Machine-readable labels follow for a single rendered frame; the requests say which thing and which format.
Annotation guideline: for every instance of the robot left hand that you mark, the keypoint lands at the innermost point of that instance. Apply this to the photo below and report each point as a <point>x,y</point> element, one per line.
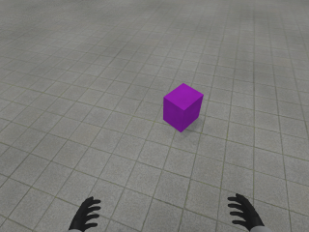
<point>80,218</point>

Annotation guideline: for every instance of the robot right hand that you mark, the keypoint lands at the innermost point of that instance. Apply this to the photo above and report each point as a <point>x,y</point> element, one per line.
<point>249,214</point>

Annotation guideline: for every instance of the carton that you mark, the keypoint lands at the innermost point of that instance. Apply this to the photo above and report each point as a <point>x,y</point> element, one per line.
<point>182,106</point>

